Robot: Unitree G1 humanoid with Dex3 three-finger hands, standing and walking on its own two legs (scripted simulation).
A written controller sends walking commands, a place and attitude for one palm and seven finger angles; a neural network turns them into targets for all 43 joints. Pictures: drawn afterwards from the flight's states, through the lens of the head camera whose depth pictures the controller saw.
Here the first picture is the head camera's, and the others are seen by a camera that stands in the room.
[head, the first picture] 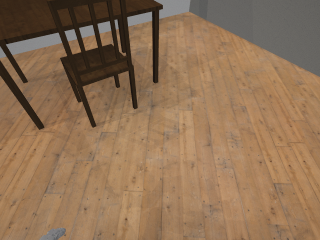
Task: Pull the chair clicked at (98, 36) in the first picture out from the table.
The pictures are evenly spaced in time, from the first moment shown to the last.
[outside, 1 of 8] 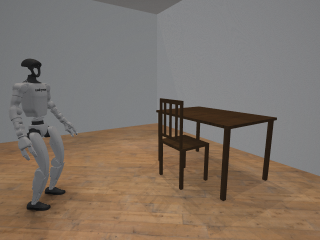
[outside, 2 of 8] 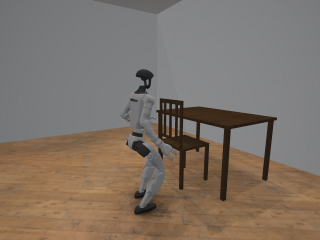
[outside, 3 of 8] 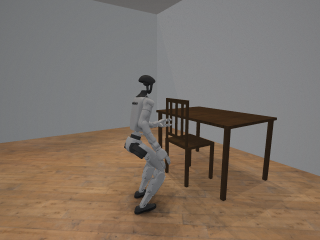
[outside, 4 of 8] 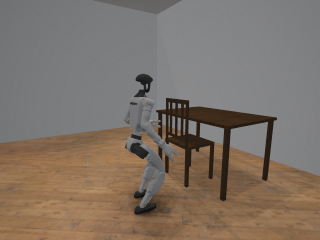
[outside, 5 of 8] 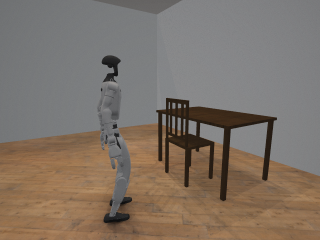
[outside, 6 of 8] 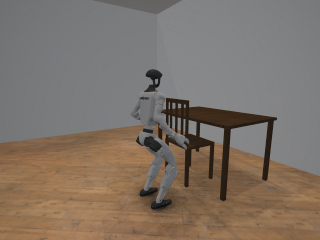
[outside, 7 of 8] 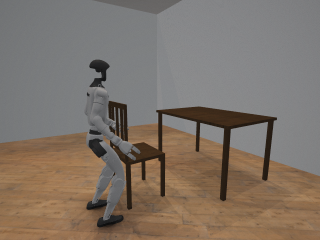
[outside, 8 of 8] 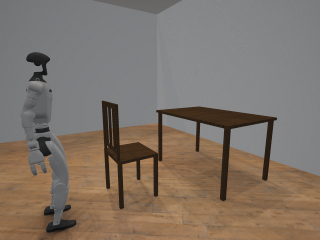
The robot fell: no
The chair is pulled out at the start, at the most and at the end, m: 0.00 0.64 0.64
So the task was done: yes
